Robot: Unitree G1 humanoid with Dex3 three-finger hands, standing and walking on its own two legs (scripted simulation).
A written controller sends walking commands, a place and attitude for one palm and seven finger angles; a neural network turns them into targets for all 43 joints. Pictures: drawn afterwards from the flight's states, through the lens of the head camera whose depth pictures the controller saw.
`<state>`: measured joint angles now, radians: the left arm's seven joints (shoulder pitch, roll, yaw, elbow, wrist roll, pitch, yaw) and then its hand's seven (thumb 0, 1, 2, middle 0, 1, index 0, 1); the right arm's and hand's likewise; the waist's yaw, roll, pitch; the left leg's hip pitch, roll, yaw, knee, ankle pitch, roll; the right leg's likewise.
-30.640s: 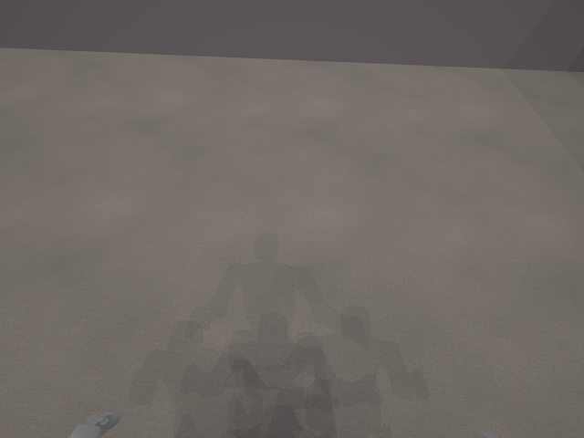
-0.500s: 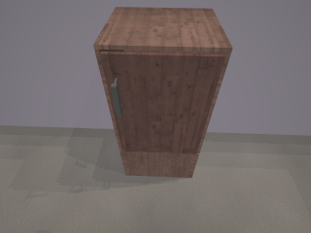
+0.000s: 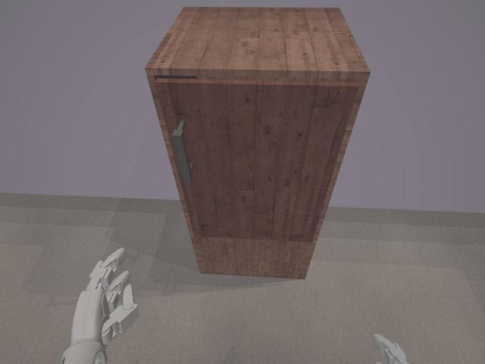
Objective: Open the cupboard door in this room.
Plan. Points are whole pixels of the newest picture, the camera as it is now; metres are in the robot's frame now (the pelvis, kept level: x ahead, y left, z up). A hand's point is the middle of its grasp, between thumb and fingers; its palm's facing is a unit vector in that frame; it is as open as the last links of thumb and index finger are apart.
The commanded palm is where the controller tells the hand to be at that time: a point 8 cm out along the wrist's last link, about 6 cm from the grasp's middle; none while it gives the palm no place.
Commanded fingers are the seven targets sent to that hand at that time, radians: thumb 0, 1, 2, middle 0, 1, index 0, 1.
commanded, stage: raise the hand with hooked fingers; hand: left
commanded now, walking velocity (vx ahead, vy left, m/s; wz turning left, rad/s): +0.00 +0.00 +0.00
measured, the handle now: (184, 152) +0.59 +0.16 +0.01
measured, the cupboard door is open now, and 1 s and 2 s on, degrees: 0 0 0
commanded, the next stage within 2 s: move the hooked fingers beside the handle in 1.90 s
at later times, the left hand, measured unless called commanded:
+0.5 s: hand (141, 330) +0.19 +0.17 -0.03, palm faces -0.15 -0.99 -0.07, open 10.3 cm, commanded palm +0.16 +0.25 -0.02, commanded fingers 0.00 0.06 0.54 -0.26 -0.84 -0.26 -0.84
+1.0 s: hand (93, 303) +0.22 +0.25 +0.01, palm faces -0.02 -1.00 -0.06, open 13.2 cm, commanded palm +0.20 +0.30 +0.00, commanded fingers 0.00 -0.50 0.30 -0.30 -1.20 -0.30 -1.20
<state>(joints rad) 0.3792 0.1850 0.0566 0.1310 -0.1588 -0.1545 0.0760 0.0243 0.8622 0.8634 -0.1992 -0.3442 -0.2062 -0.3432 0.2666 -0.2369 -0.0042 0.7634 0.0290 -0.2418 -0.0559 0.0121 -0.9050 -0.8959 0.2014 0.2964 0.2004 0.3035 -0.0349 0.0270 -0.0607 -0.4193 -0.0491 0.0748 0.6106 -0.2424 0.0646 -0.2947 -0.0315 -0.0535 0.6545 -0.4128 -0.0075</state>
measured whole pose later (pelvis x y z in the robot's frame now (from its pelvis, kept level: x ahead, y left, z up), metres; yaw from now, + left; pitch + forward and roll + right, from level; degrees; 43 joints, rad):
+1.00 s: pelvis -0.03 +0.02 -0.06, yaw -1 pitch +12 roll -4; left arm 0.22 0.35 0.31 0.13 -0.35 -0.42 -0.38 0.00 -0.30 0.38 -0.29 -1.07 -0.29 -1.07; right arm 0.25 -0.26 0.02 0.55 0.04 -0.23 -0.06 0.02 -0.90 -0.90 0.20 0.30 0.20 0.30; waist -0.02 0.01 -0.11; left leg -0.89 0.02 0.05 1.04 -0.38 0.08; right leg -0.71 0.02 -0.08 1.00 -0.50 0.00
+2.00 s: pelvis -0.03 -0.01 -0.05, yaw -1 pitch +11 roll -3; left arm -0.01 0.43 0.40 0.44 -0.38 -0.33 -0.53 -0.01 -0.50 0.30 -0.30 -1.20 -0.31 -1.20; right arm 0.28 -0.28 0.04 0.55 0.05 -0.19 -0.07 0.01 -0.90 -0.90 0.20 0.30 0.20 0.30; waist -0.01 0.04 -0.10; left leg -0.83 0.04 0.02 0.99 -0.36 0.04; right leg -0.66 0.05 -0.10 0.95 -0.49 -0.04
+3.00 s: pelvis -0.03 +0.01 -0.06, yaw -2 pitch +17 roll -4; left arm -0.66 0.52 0.39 1.02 -0.19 -0.37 -0.40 -0.01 -0.50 0.30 -0.30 -1.20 -0.31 -1.20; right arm 0.34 -0.28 0.04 0.61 0.03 -0.02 -0.05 0.01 -0.90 -0.90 0.21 0.30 0.20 0.30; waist -0.10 0.02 -0.11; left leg -0.96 0.03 0.05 1.03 -0.37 0.07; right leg -0.79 0.04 -0.07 1.00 -0.50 -0.01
